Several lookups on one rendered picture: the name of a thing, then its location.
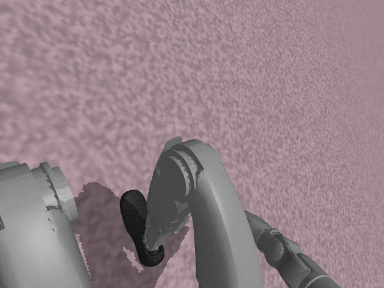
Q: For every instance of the right robot arm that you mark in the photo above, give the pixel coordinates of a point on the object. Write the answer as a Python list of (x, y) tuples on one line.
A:
[(296, 269)]

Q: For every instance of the right robot hand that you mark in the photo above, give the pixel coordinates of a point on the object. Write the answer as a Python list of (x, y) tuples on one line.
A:
[(257, 225)]

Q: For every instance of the right robot foot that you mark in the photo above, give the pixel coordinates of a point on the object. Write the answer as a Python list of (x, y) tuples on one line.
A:
[(134, 214)]

